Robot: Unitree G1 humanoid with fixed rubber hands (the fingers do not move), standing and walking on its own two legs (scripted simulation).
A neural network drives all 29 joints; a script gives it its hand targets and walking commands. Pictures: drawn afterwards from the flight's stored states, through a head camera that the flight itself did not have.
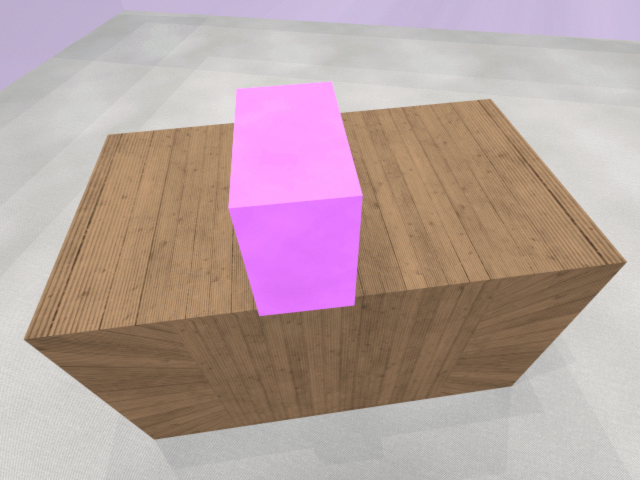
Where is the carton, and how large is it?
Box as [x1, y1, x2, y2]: [228, 82, 362, 315]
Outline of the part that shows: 331,82 242,88 236,90 228,208 259,315 354,304 362,195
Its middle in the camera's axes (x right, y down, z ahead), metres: -0.05 -0.07 +0.69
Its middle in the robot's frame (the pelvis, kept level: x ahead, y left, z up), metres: +0.56 +0.05 +0.00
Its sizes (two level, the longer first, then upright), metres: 0.307 0.171 0.267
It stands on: a pedestal, 0.65 m high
